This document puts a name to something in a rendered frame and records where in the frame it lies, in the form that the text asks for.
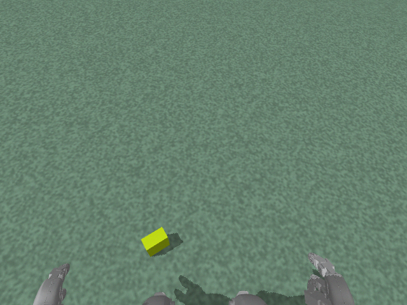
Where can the right robot hand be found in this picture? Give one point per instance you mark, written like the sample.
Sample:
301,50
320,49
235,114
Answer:
333,290

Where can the carton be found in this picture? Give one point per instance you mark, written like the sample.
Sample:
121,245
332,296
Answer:
155,242

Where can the left robot hand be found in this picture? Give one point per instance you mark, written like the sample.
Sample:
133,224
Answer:
51,291

